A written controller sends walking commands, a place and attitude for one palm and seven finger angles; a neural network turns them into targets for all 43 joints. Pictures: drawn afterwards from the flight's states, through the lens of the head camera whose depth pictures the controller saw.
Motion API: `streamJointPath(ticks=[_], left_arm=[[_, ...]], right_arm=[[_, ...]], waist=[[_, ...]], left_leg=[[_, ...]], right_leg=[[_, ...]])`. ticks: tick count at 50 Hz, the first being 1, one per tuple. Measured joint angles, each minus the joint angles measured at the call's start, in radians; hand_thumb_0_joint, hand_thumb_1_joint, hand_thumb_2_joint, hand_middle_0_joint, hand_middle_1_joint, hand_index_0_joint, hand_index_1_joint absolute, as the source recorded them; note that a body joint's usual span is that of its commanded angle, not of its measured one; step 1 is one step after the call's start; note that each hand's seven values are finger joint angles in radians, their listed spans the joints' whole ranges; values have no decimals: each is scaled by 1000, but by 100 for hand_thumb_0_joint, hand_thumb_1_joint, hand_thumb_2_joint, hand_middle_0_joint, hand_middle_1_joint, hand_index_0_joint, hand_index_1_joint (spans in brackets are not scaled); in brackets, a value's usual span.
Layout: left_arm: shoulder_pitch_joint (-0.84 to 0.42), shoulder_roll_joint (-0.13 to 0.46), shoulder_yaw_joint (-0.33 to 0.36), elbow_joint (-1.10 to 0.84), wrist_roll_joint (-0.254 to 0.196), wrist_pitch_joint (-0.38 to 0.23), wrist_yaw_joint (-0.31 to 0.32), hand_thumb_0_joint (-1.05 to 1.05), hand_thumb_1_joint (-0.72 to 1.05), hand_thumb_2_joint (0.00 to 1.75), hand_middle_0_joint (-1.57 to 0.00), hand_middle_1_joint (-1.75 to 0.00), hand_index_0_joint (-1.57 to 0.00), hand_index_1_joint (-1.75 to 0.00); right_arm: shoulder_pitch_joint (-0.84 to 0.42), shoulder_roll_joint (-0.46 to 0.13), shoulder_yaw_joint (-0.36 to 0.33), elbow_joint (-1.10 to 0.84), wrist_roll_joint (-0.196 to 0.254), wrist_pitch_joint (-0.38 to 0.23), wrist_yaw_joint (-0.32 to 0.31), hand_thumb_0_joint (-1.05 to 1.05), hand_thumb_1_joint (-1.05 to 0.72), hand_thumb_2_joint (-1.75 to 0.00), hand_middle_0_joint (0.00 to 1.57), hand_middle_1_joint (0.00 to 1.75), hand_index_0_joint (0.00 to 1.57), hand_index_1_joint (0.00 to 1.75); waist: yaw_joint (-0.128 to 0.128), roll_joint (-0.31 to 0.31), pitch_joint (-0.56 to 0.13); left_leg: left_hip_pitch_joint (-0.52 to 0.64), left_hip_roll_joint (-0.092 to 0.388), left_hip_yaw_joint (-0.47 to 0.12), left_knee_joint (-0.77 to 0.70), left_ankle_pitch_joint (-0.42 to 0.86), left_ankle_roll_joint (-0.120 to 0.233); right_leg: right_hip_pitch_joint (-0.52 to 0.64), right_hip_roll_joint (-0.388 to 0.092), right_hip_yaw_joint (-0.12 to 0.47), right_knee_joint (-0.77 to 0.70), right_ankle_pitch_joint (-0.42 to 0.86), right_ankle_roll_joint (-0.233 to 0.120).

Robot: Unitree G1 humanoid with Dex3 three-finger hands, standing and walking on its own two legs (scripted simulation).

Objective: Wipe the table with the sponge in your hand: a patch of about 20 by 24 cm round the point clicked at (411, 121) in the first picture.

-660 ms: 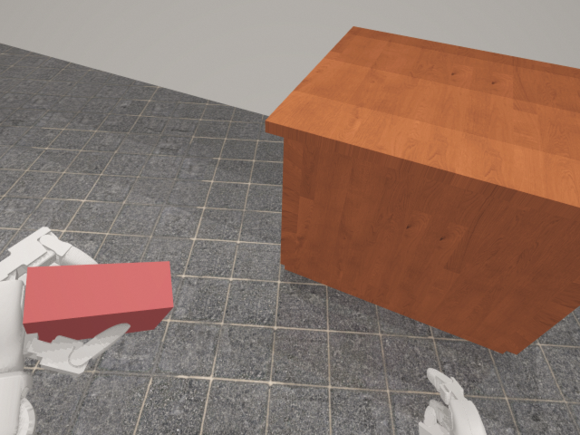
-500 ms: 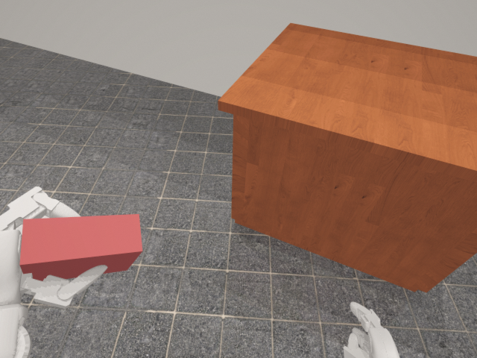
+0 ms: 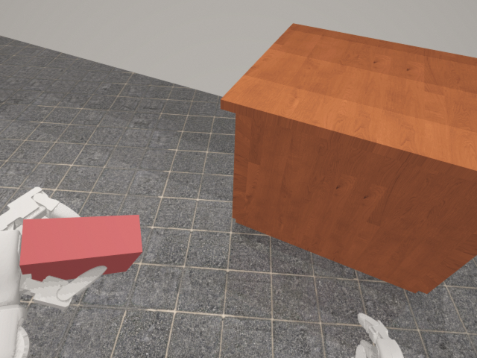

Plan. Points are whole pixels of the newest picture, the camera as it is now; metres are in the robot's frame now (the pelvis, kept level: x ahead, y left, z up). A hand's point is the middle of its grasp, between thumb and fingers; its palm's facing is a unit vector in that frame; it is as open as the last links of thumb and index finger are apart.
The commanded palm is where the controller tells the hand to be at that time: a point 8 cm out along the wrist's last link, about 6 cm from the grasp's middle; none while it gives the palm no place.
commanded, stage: walk to a spot facing it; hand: left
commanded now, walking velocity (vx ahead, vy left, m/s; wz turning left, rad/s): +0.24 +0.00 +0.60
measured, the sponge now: (100, 248) +0.23 +0.20 +0.14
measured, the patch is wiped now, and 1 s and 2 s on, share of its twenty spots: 0.00 0.00 0.00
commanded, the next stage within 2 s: none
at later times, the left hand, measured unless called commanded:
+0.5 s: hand (52, 239) +0.22 +0.24 +0.17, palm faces +0.49 -0.71 -0.51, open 9.4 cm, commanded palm +0.16 +0.28 +0.18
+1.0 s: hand (19, 275) +0.17 +0.25 +0.18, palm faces +0.77 -0.48 -0.42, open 9.4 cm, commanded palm +0.10 +0.26 +0.18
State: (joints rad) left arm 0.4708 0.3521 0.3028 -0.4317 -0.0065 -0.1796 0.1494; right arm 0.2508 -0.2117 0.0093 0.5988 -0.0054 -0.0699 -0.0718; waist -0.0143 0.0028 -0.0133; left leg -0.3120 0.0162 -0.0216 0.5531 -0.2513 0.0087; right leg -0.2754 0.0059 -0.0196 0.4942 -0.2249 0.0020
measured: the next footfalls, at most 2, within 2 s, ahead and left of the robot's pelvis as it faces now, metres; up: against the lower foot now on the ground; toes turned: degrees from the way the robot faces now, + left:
right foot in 0.50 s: +0.14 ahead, -0.11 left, +0.00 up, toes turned +11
left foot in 0.98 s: +0.12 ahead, +0.06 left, +0.00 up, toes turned +39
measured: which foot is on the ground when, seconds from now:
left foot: down 0.00-0.52, up 0.54-0.96, down 0.98-1.00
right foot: down 0.00-0.16, up 0.18-0.48, down 0.50-1.00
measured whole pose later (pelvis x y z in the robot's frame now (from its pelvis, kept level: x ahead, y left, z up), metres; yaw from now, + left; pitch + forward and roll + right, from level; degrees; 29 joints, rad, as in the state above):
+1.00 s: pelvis +0.10 -0.06 -0.01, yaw +30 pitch +0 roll +3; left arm 0.50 0.40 0.38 -0.61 -0.04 -0.18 0.20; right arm 0.18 -0.22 -0.03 0.49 -0.01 -0.02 -0.09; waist 0.02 -0.06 0.05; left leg -0.30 -0.02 0.19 0.54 -0.20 0.01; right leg -0.29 -0.13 -0.27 0.78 -0.41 -0.02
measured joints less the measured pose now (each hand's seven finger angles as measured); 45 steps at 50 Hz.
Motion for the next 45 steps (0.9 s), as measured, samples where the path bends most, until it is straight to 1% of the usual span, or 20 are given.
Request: streamJointPath(ticks=[3, 6, 8, 9, 11, 12, 14, 18, 21, 23, 25, 26, 27, 29, 32, 34, 37, 40, 43, 45], left_arm=[[5, 3, 5, -21, 4, 10, 5, -1, -43, 100, -82, -136, -81, -136], [1, 24, 28, -58, 2, 6, 9, -1, -43, 101, -82, -136, -81, -136], [-1, 36, 48, -72, -1, -5, 9, -1, -43, 101, -82, -136, -81, -136], [2, 38, 59, -73, -3, -10, 9, -1, -43, 101, -82, -136, -81, -136], [2, 33, 72, -61, 6, -13, 6, -1, -43, 101, -82, -136, -81, -136], [-4, 31, 73, -52, 11, -12, 4, -1, -43, 101, -82, -136, -81, -136], [-20, 28, 68, -47, 16, -12, -2, -1, -43, 101, -82, -136, -81, -136], [7, 21, 61, -95, 2, -19, -14, -1, -43, 101, -82, -136, -81, -136], [59, 31, 61, -134, -13, -21, -25, -1, -43, 101, -82, -136, -81, -136], [81, 43, 65, -140, -19, -19, -32, -1, -43, 101, -82, -136, -81, -136], [91, 58, 74, -132, -22, -15, -37, -1, -43, 101, -82, -136, -81, -136], [87, 59, 75, -120, -20, -13, -38, -1, -43, 101, -82, -136, -81, -136], [72, 56, 68, -102, -20, -10, -39, -1, -43, 101, -82, -136, -81, -136], [30, 41, 48, -52, -22, 0, -34, -1, -43, 101, -82, -136, -81, -136], [14, 2, 40, 16, -13, 0, -23, -1, -43, 101, -82, -136, -81, -136], [20, -9, 38, 41, -4, 5, -19, -1, -43, 101, -82, -136, -81, -136], [16, -12, 24, 37, 1, 16, -11, -1, -43, 101, -82, -136, -81, -136], [10, -4, 15, -19, -3, 20, 1, -1, -43, 101, -82, -136, -81, -136], [21, 10, 24, -103, -9, 12, 16, -1, -43, 101, -82, -136, -81, -136], [34, 25, 40, -150, -13, 5, 27, -1, -43, 101, -82, -136, -81, -136]], right_arm=[[13, -5, -4, 0, -1, 9, -4, 1, -91, -90, 20, 30, 20, 30], [23, -7, -5, -3, -4, 3, -4, 1, -91, -90, 20, 30, 20, 30], [25, -3, -4, 8, -3, -1, -2, 1, -91, -90, 20, 30, 20, 30], [26, 1, -4, 13, -2, -1, 0, 1, -91, -90, 20, 30, 20, 30], [30, 20, -5, 21, -6, -6, 1, 1, -91, -90, 20, 30, 20, 30], [33, 32, -5, 26, -9, -11, 3, 1, -91, -90, 20, 30, 20, 30], [39, 54, 2, 39, -14, -25, 11, 1, -91, -90, 20, 30, 20, 30], [37, 80, 19, 47, -10, -40, 38, 1, -91, -90, 20, 30, 20, 30], [26, 81, 23, 39, -8, -43, 45, 1, -90, -90, 20, 30, 20, 30], [16, 74, 20, 32, -7, -40, 43, 1, -90, -90, 20, 30, 20, 30], [4, 61, 14, 24, -4, -32, 38, 1, -90, -90, 20, 30, 21, 30], [-4, 50, 10, 23, -1, -26, 34, 1, -90, -90, 20, 30, 21, 30], [-17, 37, 2, 30, 1, -16, 29, 1, -90, -90, 20, 30, 20, 30], [-34, 14, -13, 54, 0, 3, 19, 1, -90, -90, 20, 30, 20, 30], [-45, -20, -27, 56, -5, 26, 13, 1, -91, -90, 20, 30, 20, 30], [-54, -36, -36, 38, -6, 38, 3, 1, -91, -90, 20, 30, 20, 30], [-66, -52, -50, 6, -8, 42, -11, 1, -91, -90, 20, 30, 20, 30], [-74, -58, -58, -26, -8, 41, -21, 1, -91, -90, 19, 30, 20, 30], [-75, -52, -59, -60, -9, 42, -23, 1, -91, -90, 19, 30, 20, 30], [-71, -42, -55, -79, -8, 46, -22, 1, -91, -90, 19, 30, 20, 30]], waist=[[-8, -3, -9], [-14, -23, 7], [-11, -45, 17], [-8, -50, 13], [-14, -41, 2], [-20, -34, 1], [-28, -22, 5], [-26, -3, 19], [-22, 13, 24], [-14, 26, 25], [0, 33, 23], [8, 45, 24], [13, 56, 27], [13, 53, 29], [13, 31, 25], [9, 18, 33], [11, -1, 59], [22, -22, 85], [34, -40, 95], [40, -52, 91]], left_leg=[[-31, -12, -12, 57, -73, 14], [-49, -25, -9, 100, -35, 21], [-49, -45, -4, 137, -44, 17], [-51, -50, -2, 153, -67, 18], [-56, -51, -18, 166, -92, 23], [-53, -51, -34, 156, -88, 21], [-43, -49, -75, 124, -70, 17], [-15, -37, -134, 44, -34, 2], [-2, -33, -167, 13, -25, -16], [2, -36, -184, 14, -32, -28], [-2, -46, -197, 39, -54, -42], [-11, -47, -201, 73, -74, -38], [-38, -44, -181, 156, -128, -26], [-116, -54, -110, 395, -204, -25], [-206, -35, -6, 634, -170, -47], [-238, -12, 36, 680, -137, -58], [-248, 16, 81, 613, -99, -62], [-217, 33, 124, 462, -86, -57], [-165, 32, 163, 297, -92, -50], [-121, 20, 188, 196, -89, -45]], right_leg=[[-21, -15, -20, 53, -79, -4], [-36, -44, -40, 114, -58, 2], [-48, -69, -39, 187, -102, 15], [-60, -68, -29, 230, -165, 16], [-100, -37, 2, 374, -277, 16], [-118, -21, 10, 437, -302, 16], [-138, 2, 14, 490, -320, 22], [-149, 15, -2, 425, -279, 40], [-130, 22, -21, 323, -257, 48], [-100, 27, -34, 231, -234, 49], [-42, 28, -46, 94, -174, 43], [-24, 31, -56, 49, -72, 17], [-21, 32, -71, 61, -36, -17], [-2, 5, -101, 90, -71, -62], [47, -36, -132, 67, -104, -75], [74, -54, -152, 45, -102, -74], [102, -74, -190, 20, -99, -77], [111, -86, -224, 11, -102, -81], [101, -92, -251, 19, -110, -83], [87, -100, -265, 42, -126, -82]])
